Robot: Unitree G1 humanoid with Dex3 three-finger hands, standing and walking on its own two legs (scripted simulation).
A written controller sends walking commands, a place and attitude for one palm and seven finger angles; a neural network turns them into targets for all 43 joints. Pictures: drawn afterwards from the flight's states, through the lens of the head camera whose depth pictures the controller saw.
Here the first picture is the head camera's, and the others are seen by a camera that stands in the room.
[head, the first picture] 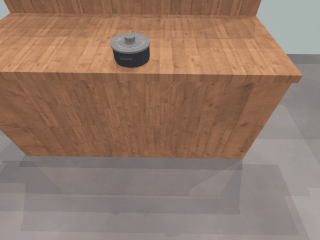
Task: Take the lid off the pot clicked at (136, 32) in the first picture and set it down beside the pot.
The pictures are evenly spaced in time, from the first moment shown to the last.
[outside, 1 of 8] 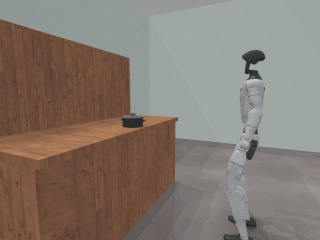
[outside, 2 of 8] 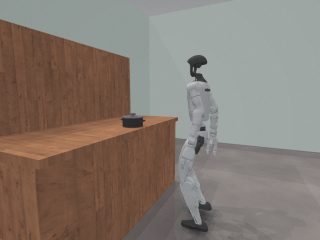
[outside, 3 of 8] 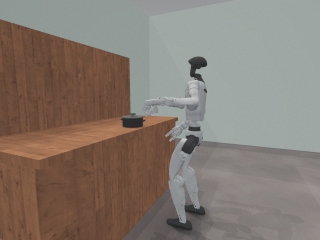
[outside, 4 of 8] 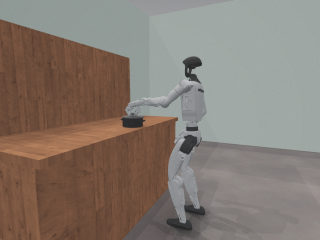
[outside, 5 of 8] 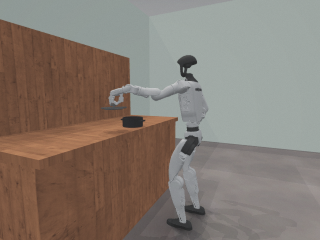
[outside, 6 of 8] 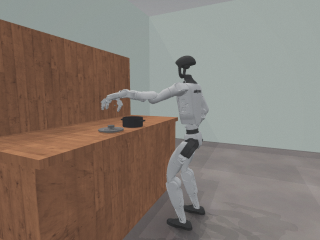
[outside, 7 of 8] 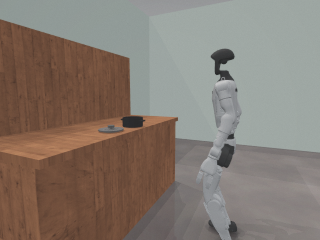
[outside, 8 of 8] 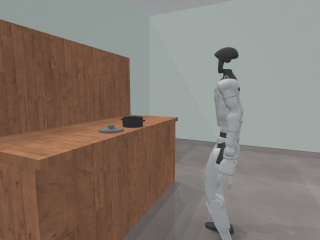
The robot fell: no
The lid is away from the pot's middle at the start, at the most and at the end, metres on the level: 0.00 0.25 0.25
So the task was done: yes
